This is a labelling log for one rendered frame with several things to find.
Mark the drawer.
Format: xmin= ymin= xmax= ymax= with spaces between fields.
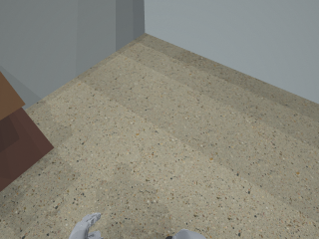
xmin=0 ymin=72 xmax=26 ymax=120

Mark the robot left hand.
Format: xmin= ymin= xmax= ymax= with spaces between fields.
xmin=68 ymin=212 xmax=104 ymax=239

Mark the cabinet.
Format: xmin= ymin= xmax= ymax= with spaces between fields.
xmin=0 ymin=107 xmax=54 ymax=192

